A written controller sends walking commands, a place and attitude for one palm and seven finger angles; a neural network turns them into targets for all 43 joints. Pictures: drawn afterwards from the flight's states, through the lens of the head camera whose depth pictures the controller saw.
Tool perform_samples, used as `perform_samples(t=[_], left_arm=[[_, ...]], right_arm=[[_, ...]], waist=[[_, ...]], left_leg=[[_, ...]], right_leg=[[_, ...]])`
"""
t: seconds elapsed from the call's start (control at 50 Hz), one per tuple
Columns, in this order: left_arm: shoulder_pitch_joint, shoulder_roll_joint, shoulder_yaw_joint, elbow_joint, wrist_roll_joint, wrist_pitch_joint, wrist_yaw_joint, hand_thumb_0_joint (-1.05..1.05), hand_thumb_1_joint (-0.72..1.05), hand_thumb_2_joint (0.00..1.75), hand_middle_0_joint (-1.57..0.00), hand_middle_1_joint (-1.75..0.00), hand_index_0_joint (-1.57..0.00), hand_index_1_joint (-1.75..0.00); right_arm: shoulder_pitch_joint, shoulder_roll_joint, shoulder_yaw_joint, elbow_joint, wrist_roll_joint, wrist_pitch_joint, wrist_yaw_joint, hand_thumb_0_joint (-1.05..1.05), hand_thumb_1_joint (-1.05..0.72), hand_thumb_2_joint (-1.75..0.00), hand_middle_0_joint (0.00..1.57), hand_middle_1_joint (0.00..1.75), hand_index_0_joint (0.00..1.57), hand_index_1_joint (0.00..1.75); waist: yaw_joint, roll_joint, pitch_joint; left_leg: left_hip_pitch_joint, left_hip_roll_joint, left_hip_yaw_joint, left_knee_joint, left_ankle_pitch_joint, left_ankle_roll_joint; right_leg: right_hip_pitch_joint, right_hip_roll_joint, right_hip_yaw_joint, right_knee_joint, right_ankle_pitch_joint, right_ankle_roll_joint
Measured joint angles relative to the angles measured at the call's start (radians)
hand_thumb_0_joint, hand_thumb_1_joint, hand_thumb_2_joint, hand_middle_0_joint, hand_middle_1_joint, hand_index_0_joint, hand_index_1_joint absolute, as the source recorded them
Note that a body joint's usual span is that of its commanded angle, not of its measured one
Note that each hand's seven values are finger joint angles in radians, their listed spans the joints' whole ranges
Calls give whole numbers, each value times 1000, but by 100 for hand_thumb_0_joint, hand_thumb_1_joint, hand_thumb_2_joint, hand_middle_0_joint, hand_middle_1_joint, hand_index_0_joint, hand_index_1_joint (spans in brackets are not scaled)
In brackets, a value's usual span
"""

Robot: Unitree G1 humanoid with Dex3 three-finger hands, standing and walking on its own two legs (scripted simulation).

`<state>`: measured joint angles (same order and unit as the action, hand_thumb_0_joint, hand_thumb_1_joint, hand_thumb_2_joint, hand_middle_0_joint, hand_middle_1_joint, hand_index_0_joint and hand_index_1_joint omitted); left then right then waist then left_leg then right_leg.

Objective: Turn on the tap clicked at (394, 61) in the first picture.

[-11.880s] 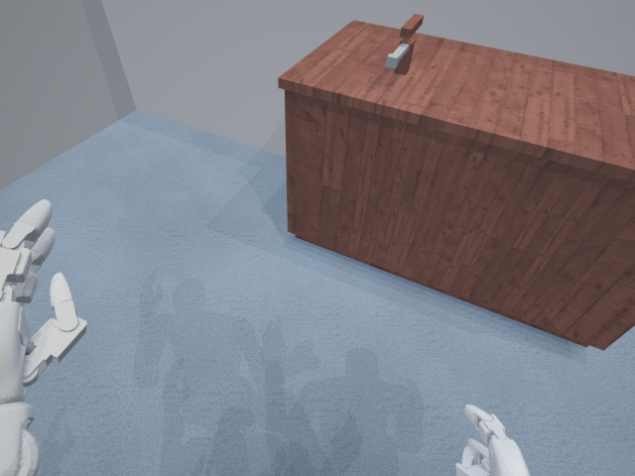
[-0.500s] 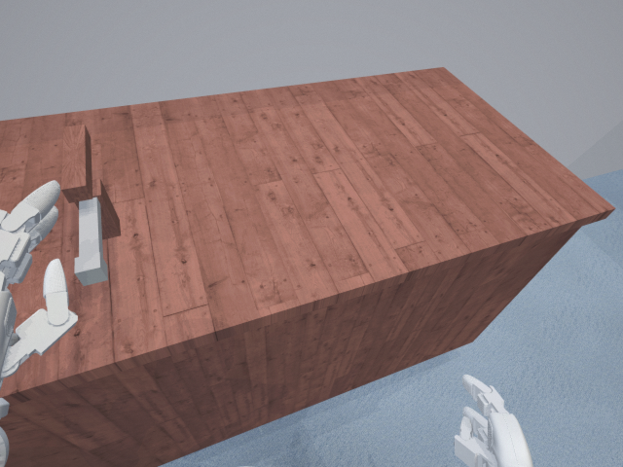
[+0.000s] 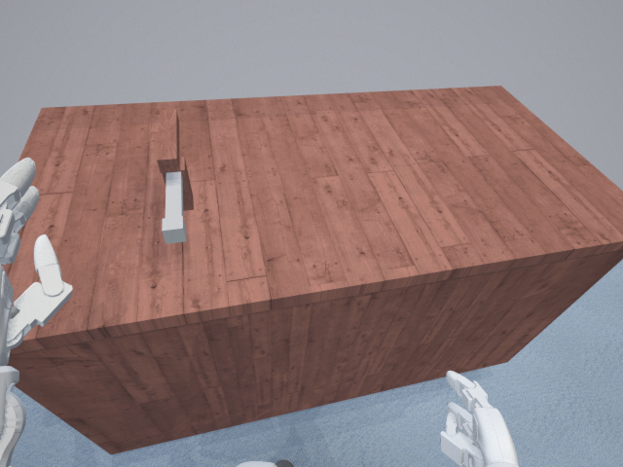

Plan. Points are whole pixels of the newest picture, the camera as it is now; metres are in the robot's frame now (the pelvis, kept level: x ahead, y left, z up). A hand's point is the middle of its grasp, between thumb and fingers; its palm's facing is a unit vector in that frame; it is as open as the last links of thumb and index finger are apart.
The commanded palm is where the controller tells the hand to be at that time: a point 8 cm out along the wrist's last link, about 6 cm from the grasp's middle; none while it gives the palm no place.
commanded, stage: come to a stop and stand still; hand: left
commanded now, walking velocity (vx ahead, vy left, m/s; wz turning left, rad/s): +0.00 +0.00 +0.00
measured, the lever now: (174, 230) +0.39 +0.24 +0.06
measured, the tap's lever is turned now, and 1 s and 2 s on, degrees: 0 0 0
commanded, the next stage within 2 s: none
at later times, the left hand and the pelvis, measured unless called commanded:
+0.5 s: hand out of the picture +0.08 +0.29 +0.17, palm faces +0.46 -0.78 -0.42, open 7.5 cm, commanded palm +0.02 +0.33 +0.18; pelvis -0.11 +0.03 -0.05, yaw +6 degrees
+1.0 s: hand out of the picture +0.03 +0.33 +0.19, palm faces +0.35 -0.80 -0.49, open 7.5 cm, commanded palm -0.01 +0.37 +0.18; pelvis -0.18 +0.09 +0.00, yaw +0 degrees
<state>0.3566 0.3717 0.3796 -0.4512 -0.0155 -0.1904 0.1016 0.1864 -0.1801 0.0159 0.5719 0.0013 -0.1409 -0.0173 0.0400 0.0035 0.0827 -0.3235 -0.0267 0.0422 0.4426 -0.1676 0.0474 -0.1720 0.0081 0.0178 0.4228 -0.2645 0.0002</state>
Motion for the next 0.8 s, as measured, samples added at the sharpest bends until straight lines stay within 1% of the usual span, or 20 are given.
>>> perform_samples(t=[0.12, 0.24, 0.28, 0.32, 0.34, 0.38, 0.4, 0.42, 0.44, 0.46, 0.5, 0.52, 0.56, 0.6, 0.64, 0.68, 0.7, 0.72, 0.74, 0.8], left_arm=[[-8, -30, -30, -4, 6, 22, -8, 2, 89, 90, -21, -30, -20, -31], [7, -20, -24, -71, -2, 36, -17, 2, 89, 90, -21, -30, -21, -31], [-5, -12, -11, -87, -7, 38, -14, 2, 89, 90, -21, -30, -21, -31], [-54, -1, 0, -73, -12, 55, -17, 2, 89, 90, -21, -30, -21, -31], [-89, 7, 3, -57, -15, 66, -24, 2, 88, 90, -21, -30, -21, -31], [-150, 18, 8, -28, -22, 77, -40, 2, 88, 90, -22, -30, -21, -31], [-163, 19, 8, -21, -27, 75, -46, 2, 88, 90, -22, -30, -21, -31], [-157, 27, 10, -28, -27, 67, -48, 2, 88, 90, -22, -30, -21, -31], [-128, 51, 26, -56, -27, 53, -48, 2, 89, 90, -22, -30, -21, -31], [-83, 62, 53, -96, -28, 36, -46, 2, 89, 90, -22, -30, -21, -31], [8, 47, 79, -166, -35, 19, -63, 2, 89, 90, -21, -30, -21, -31], [44, 50, 82, -173, -37, 5, -73, 2, 89, 90, -21, -30, -21, -31], [73, 42, 79, -160, -31, -9, -88, 2, 88, 90, -22, -30, -21, -31], [73, 26, 72, -116, -22, -26, -72, 2, 88, 90, -22, -30, -21, -31], [52, 13, 57, -67, -18, -21, -43, 1, 88, 90, -22, -30, -21, -31], [17, 0, 33, -36, -14, -6, -19, 1, 88, 90, -22, -30, -21, -31], [-10, 2, 26, -19, -14, -3, -9, 2, 88, 90, -21, -30, -21, -31], [-35, 3, 24, 3, -13, 3, 1, 2, 88, 90, -21, -30, -21, -31], [-47, -3, 24, 23, -11, 8, 8, 2, 89, 90, -21, -30, -21, -31], [-49, -16, 14, 45, -4, 21, 3, 2, 89, 90, -21, -30, -20, -31]], right_arm=[[12, -24, -21, 12, 5, 14, 2, 1, -91, -90, 20, 30, 21, 30], [4, -40, -24, 23, 10, 29, 0, 1, -91, -90, 20, 30, 21, 30], [-3, -38, -24, 29, 11, 33, -4, 1, -91, -90, 20, 30, 21, 30], [-9, -20, -36, 32, 10, 28, -2, 1, -91, -90, 20, 30, 21, 30], [-6, -6, -45, 34, 9, 24, 5, 1, -91, -90, 20, 30, 21, 30], [5, 18, -57, 44, 4, 18, 26, 1, -91, -90, 20, 30, 20, 30], [15, 23, -59, 47, 2, 18, 37, 1, -91, -90, 20, 30, 20, 30], [31, 24, -55, 41, 6, 18, 46, 1, -91, -90, 20, 30, 20, 30], [49, 26, -46, 25, 15, 19, 53, 1, -91, -90, 20, 30, 20, 30], [49, 20, -36, 12, 20, 25, 57, 1, -91, -90, 20, 30, 21, 30], [29, 5, -34, 39, 18, 39, 58, 1, -91, -90, 20, 30, 21, 30], [30, 10, -35, 61, 13, 43, 56, 1, -91, -90, 20, 30, 21, 30], [43, 25, -34, 92, 4, 45, 57, 2, -91, -90, 20, 30, 21, 30], [56, 28, -23, 103, -6, 26, 43, 2, -91, -90, 20, 30, 21, 30], [71, 18, -15, 97, -13, -4, 23, 2, -91, -90, 20, 30, 21, 30], [85, -8, -13, 77, -18, -40, 0, 2, -91, -90, 20, 30, 21, 30], [76, -8, -17, 76, -19, -52, -11, 2, -91, -90, 20, 30, 21, 30], [58, 3, -19, 79, -19, -51, -19, 2, -91, -90, 20, 30, 21, 30], [43, 12, -19, 75, -15, -48, -23, 2, -91, -90, 20, 30, 21, 30], [30, 39, -22, 49, -18, -40, -7, 2, -91, -90, 20, 30, 21, 30]], waist=[[1, 6, 10], [-7, 5, 34], [-3, 1, 44], [-4, 0, 64], [-8, -2, 74], [-19, -8, 85], [-29, -7, 83], [-39, -11, 69], [-40, -41, 47], [-31, -55, 41], [-38, -9, 47], [-31, -7, 29], [4, -34, -16], [29, -64, -55], [38, -85, -81], [34, -79, -94], [30, -98, -79], [36, -129, -52], [42, -139, -34], [-17, -102, -26]], left_leg=[[-34, 6, 18, 47, -75, -16], [-124, 5, 11, 254, -174, -32], [-144, 1, 14, 298, -138, 5], [-143, 4, 28, 278, -24, 39], [-139, 2, 32, 250, 33, 28], [-124, -3, 50, 157, 123, -33], [-123, -4, 68, 113, 133, -71], [-150, -10, 92, 121, 51, -105], [-218, -32, 115, 241, -78, -119], [-289, -40, 94, 446, -164, -112], [-360, -32, -22, 858, -214, -96], [-361, -30, -59, 982, -191, -92], [-317, -15, -107, 1040, -131, -80], [-229, 14, -123, 900, -138, -57], [-87, 36, -100, 582, -190, -31], [88, 50, -60, 196, -214, -13], [142, 31, -33, 96, -244, -40], [174, 0, -5, 65, -220, -56], [199, -12, 19, 50, -184, -60], [219, 7, 16, 35, -132, -56]], right_leg=[[-20, -7, -12, 32, -16, -8], [-92, -12, -22, 195, 5, -7], [-144, -7, -7, 314, -107, -19], [-211, 30, 17, 528, -215, -15], [-235, 53, 19, 640, -229, -12], [-229, 91, -17, 736, -233, -14], [-192, 100, -56, 679, -239, -29], [-140, 99, -98, 556, -248, -63], [-92, 81, -109, 397, -217, -105], [-96, 69, -97, 335, -174, -129], [-142, 87, -119, 383, -141, -120], [-159, 87, -117, 385, -129, -110], [-188, 75, -89, 342, -88, -96], [-211, 53, -52, 273, -28, -85], [-229, 21, -19, 224, 15, -71], [-254, -2, -2, 230, 22, -51], [-268, -21, 24, 266, 2, -43], [-277, -33, 58, 327, -54, -42], [-293, -26, 55, 413, -125, -39], [-351, 23, -32, 638, -171, -37]])
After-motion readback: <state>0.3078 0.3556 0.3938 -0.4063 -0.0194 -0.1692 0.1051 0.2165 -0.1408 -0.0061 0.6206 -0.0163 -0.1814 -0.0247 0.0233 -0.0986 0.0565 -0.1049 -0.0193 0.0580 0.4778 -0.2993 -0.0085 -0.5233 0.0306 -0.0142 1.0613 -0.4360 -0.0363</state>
